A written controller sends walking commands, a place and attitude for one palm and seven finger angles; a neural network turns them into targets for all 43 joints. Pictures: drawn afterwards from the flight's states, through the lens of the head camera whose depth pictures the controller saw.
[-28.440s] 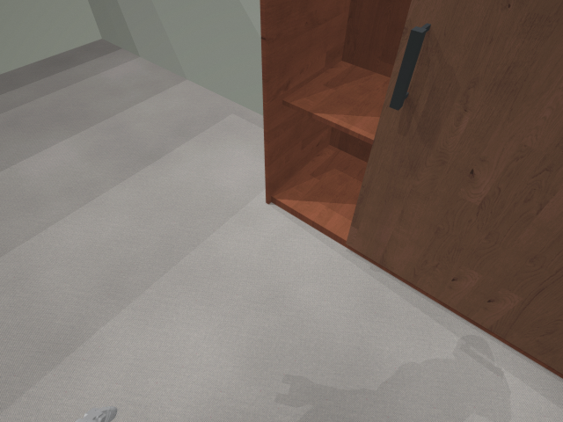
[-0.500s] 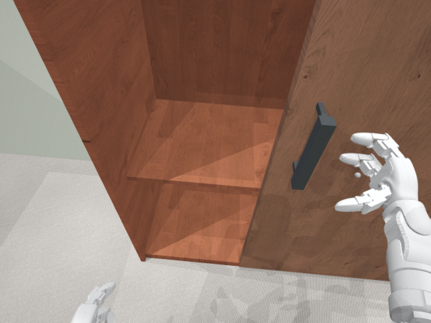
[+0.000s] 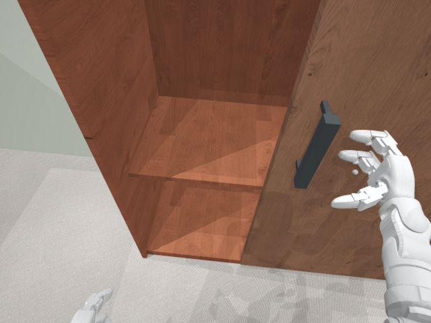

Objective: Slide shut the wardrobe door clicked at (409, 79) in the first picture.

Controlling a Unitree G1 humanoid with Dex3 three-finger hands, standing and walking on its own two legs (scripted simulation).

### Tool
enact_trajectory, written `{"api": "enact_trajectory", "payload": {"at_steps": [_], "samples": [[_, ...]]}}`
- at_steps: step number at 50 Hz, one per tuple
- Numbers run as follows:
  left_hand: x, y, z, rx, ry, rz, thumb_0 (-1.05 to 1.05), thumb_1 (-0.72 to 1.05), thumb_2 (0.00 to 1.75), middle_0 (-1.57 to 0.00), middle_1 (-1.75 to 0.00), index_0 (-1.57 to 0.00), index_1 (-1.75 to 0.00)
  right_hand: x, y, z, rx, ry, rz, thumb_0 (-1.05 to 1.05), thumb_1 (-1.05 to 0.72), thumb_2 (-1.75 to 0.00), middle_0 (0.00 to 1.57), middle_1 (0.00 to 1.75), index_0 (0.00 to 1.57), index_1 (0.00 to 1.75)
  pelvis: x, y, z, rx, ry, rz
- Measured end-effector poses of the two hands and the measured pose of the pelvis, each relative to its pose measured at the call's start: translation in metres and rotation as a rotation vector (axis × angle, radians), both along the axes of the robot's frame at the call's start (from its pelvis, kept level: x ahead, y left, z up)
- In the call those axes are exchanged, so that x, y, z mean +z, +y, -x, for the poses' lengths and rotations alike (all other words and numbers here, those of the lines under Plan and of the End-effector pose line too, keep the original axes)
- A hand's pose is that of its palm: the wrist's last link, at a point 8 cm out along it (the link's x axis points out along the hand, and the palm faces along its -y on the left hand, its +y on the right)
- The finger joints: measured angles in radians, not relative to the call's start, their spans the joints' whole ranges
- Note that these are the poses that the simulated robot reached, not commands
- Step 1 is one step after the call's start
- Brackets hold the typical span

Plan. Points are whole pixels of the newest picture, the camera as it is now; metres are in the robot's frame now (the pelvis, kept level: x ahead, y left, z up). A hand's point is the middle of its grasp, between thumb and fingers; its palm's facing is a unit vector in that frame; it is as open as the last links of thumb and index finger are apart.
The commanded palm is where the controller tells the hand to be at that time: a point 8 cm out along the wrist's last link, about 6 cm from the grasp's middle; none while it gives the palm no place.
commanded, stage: move the hooked fingers beside the handle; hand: right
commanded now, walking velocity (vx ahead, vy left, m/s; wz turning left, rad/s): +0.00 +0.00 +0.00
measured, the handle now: (311, 147) +0.44 -0.14 +0.10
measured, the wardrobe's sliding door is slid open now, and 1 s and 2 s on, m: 0.43 0.43 0.43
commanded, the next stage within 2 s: feel for the door with the fingertips in 0.42 s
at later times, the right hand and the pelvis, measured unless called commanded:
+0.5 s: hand (353, 175) +0.37 -0.20 +0.11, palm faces +0.03 +1.00 -0.03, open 14.0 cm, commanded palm +0.34 -0.26 +0.11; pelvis +0.00 +0.00 +0.00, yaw +0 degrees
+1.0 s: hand (329, 172) +0.37 -0.16 +0.11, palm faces +0.02 +1.00 -0.03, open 14.0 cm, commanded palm +0.35 -0.22 +0.11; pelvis +0.00 +0.01 +0.00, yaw +0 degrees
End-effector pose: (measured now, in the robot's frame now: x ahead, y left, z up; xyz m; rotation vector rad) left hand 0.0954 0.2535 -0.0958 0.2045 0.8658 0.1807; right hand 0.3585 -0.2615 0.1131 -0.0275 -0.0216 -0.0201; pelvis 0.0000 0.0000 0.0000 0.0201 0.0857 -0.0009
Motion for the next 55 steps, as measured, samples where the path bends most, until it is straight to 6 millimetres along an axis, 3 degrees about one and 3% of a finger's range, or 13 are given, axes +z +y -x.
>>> {"api": "enact_trajectory", "payload": {"at_steps": [17, 30, 46, 55], "samples": [[0.003, -0.006, -0.019, -0.031, -0.043, 0.012, 0.01, 0.90, 0.90, -0.20, -0.30, -0.20, -0.30, 0.000, 0.008, 0.008, 0.001, -0.006, 0.000, -0.01, 0.50, -0.30, 0.30, 1.20, 0.30, 1.20, 0.000, 0.000, 0.000, -0.008, -0.011, 0.001], [0.004, -0.003, -0.017, -0.024, -0.047, 0.015, 0.01, 0.90, 0.90, -0.20, -0.30, -0.20, -0.30, 0.003, 0.003, 0.014, -0.011, -0.009, 0.006, -0.01, 0.50, -0.30, 0.30, 1.20, 0.30, 1.20, 0.001, 0.002, -0.001, -0.004, -0.016, 0.002], [0.003, -0.006, -0.018, -0.033, -0.059, 0.034, 0.01, 0.90, 0.90, -0.20, -0.30, -0.20, -0.30, 0.000, 0.049, 0.008, 0.022, -0.017, -0.006, -0.01, 0.50, -0.30, 0.30, 1.20, 0.30, 1.20, 0.001, 0.003, 0.004, -0.003, -0.022, 0.007], [0.000, -0.004, -0.013, -0.026, -0.037, 0.041, 0.01, 0.90, 0.90, -0.20, -0.30, -0.20, -0.30, 0.000, 0.043, 0.001, -0.009, 0.005, 0.009, -0.01, 0.50, -0.30, 0.30, 1.20, 0.30, 1.20, 0.001, 0.007, 0.004, -0.001, -0.024, 0.008]]}}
